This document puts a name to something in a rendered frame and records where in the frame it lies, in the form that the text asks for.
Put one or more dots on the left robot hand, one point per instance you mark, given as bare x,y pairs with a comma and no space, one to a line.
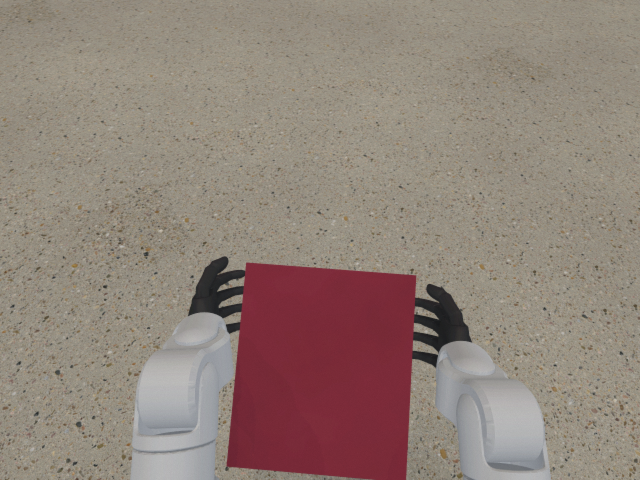
207,299

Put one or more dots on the robot left forearm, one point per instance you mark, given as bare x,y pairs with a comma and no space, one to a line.
176,406

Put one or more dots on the right robot hand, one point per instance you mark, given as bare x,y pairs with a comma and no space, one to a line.
450,327

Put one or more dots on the carton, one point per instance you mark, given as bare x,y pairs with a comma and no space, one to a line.
323,373

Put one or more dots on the robot right forearm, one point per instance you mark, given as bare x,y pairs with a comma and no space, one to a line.
501,431

